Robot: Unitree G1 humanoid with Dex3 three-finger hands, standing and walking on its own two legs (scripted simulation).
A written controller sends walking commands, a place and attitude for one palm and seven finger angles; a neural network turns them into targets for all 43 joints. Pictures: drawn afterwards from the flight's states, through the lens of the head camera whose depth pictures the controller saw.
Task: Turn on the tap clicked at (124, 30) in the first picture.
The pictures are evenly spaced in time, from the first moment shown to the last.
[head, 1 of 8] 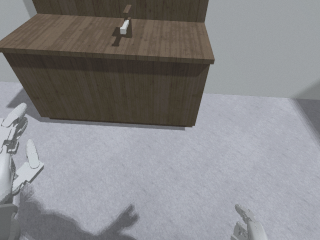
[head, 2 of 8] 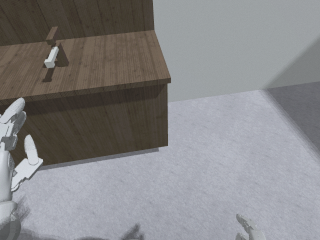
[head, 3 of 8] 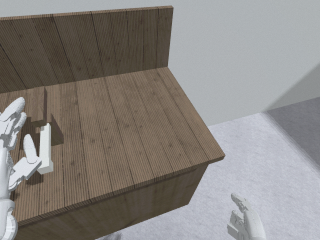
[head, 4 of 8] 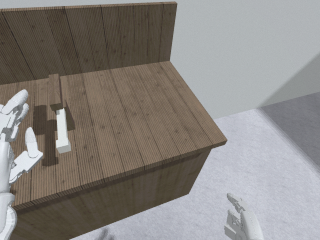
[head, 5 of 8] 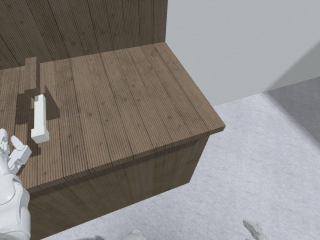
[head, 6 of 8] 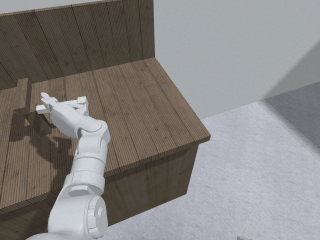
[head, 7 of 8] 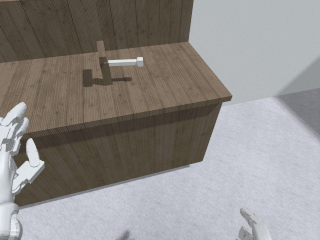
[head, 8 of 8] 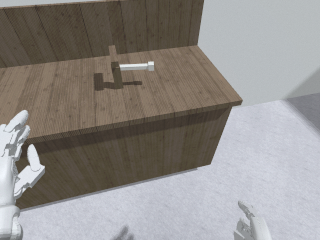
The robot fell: no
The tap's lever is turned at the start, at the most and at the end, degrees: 0 81 81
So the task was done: yes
